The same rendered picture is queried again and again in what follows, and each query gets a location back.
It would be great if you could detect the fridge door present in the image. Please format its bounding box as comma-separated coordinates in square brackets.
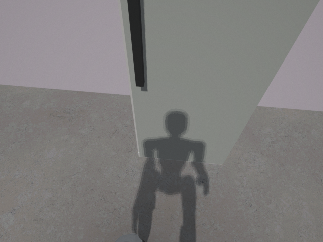
[120, 0, 320, 164]

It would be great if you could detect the handle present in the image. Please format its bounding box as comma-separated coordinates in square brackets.
[127, 0, 145, 87]

